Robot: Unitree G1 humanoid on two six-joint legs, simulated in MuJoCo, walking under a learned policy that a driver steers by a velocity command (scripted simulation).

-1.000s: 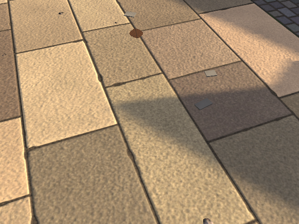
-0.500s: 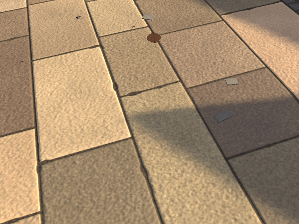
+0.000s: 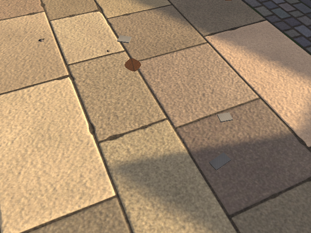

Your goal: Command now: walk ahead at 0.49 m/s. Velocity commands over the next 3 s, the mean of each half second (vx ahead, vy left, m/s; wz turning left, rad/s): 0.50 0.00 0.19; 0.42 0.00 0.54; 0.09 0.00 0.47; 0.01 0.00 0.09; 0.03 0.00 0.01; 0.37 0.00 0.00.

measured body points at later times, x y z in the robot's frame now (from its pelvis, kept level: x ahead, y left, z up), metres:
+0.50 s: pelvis +0.29 -0.06 +0.00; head +0.31 -0.06 +0.45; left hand +0.33 +0.22 -0.12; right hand +0.43 -0.33 -0.12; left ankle +0.33 +0.11 -0.67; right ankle +0.30 -0.16 -0.75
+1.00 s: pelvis +0.53 +0.06 -0.01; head +0.58 +0.09 +0.44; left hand +0.59 +0.38 -0.11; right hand +0.75 -0.16 -0.11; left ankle +0.54 +0.12 -0.75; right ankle +0.64 -0.09 -0.67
